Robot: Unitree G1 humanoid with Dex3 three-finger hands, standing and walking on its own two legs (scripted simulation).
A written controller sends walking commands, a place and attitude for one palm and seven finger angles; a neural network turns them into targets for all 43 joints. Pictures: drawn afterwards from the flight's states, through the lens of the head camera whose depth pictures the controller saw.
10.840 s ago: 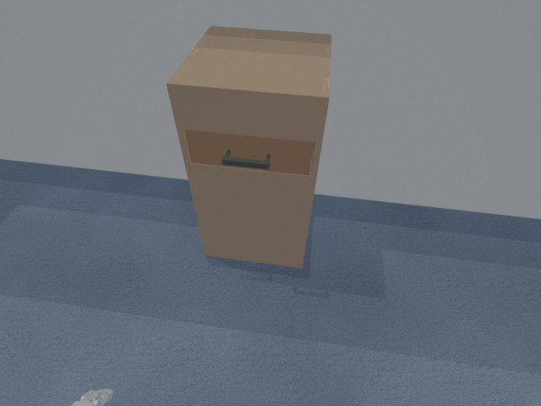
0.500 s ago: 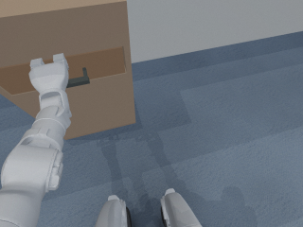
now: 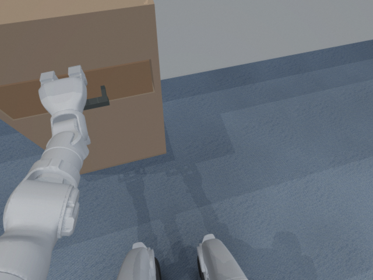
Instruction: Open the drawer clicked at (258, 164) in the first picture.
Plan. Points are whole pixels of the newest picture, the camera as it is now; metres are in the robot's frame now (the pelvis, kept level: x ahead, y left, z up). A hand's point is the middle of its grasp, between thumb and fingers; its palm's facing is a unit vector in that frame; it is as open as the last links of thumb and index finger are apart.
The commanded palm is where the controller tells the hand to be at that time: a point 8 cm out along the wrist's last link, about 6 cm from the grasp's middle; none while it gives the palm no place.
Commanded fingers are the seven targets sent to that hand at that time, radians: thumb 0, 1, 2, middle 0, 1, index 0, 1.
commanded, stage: move the hooked fingers above the handle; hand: left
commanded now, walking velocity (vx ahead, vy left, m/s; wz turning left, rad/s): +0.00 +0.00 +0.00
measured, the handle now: (79, 100) +0.57 +0.21 -0.07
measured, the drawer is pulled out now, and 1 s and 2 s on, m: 0.00 0.00 0.00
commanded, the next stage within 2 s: lower the fingers behind the handle in 0.82 s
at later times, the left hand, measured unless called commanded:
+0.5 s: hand (82, 103) +0.52 +0.18 -0.02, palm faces +0.02 +0.00 -1.00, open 13.7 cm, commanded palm +0.51 +0.19 +0.03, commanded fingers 0.00 -0.50 0.30 -0.30 -1.20 -0.30 -1.20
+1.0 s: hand (85, 105) +0.52 +0.18 -0.03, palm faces +0.05 -0.04 -1.00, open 13.8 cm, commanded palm +0.50 +0.18 +0.02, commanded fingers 0.00 -0.50 0.30 -0.30 -1.20 -0.30 -1.20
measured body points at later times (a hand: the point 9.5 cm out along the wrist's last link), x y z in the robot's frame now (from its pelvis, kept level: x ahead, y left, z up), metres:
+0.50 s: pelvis +0.00 +0.00 -0.01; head +0.16 +0.00 +0.41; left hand +0.52 +0.18 +0.03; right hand -0.01 -0.27 -0.13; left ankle +0.02 +0.11 -0.65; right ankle +0.01 -0.13 -0.65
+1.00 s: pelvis +0.00 +0.00 -0.01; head +0.16 +0.02 +0.41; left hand +0.52 +0.18 +0.02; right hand -0.01 -0.27 -0.13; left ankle +0.02 +0.11 -0.65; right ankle +0.01 -0.13 -0.65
